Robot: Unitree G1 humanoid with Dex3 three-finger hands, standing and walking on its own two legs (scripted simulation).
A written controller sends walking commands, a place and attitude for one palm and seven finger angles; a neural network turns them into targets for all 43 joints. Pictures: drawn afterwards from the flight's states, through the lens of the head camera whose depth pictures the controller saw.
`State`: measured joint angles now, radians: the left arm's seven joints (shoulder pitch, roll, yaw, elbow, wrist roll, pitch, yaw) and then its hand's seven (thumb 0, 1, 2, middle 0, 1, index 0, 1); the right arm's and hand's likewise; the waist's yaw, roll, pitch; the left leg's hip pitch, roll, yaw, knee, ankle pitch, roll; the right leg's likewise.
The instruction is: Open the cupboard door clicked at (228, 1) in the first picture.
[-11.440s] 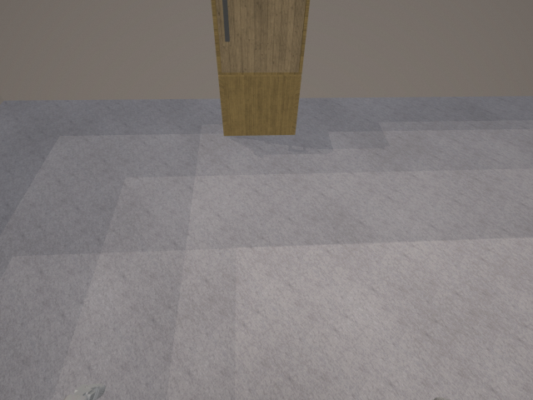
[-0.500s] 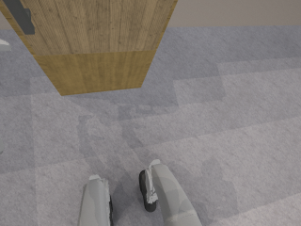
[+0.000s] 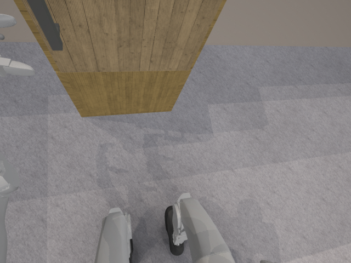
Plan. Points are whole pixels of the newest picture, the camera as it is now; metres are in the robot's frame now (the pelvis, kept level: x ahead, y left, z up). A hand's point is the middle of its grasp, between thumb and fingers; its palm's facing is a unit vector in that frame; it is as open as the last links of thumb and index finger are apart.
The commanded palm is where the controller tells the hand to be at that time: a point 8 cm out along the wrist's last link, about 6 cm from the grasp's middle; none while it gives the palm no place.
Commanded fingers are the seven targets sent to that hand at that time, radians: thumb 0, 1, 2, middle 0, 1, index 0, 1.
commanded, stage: move the hooked fingers beside the handle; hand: left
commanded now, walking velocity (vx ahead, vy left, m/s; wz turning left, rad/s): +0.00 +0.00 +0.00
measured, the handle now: (42, 5) +0.61 +0.20 +0.06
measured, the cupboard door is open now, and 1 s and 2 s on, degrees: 0 0 0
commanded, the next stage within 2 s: slide the fingers in behind the handle in 0.10 s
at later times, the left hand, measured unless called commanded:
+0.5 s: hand (17, 32) +0.56 +0.25 +0.04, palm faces +0.06 -1.00 -0.03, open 14.0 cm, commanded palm +0.55 +0.26 +0.04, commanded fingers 0.00 -0.50 0.30 -0.30 -1.20 -0.30 -1.20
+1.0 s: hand (37, 34) +0.56 +0.22 +0.04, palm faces +0.06 -1.00 +0.00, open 14.0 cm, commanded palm +0.54 +0.23 +0.04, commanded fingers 0.00 -0.50 0.30 -0.30 -1.20 -0.30 -1.20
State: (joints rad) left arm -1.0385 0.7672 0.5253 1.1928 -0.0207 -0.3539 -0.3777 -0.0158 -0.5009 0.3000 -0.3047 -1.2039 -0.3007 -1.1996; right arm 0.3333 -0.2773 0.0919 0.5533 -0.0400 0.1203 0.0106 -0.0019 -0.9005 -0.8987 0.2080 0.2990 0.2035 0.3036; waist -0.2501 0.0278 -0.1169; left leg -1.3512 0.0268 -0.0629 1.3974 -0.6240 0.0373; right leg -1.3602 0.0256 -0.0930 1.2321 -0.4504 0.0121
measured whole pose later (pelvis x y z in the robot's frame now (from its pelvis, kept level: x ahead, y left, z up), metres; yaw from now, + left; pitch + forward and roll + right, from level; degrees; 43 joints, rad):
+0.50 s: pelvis +0.00 +0.00 -0.01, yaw +0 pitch +34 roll -7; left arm -1.08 0.76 0.53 1.20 0.00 -0.34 -0.33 -0.02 -0.50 0.30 -0.30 -1.20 -0.30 -1.20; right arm 0.36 -0.26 0.10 0.57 -0.04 0.12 0.02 0.00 -0.90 -0.90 0.21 0.30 0.20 0.30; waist -0.27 0.04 -0.11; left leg -1.38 0.03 -0.06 1.41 -0.62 0.03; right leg -1.40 0.03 -0.09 1.25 -0.45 0.01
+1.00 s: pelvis +0.00 -0.01 +0.00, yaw +1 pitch +33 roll -6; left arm -1.07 0.64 0.46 1.20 -0.01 -0.39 -0.25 -0.02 -0.50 0.30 -0.31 -1.20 -0.29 -1.21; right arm 0.34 -0.26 0.08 0.59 -0.06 0.11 0.03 0.00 -0.90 -0.90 0.21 0.30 0.20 0.30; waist -0.26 0.03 -0.13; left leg -1.35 0.02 -0.06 1.39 -0.62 0.03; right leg -1.36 0.02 -0.09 1.24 -0.45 0.00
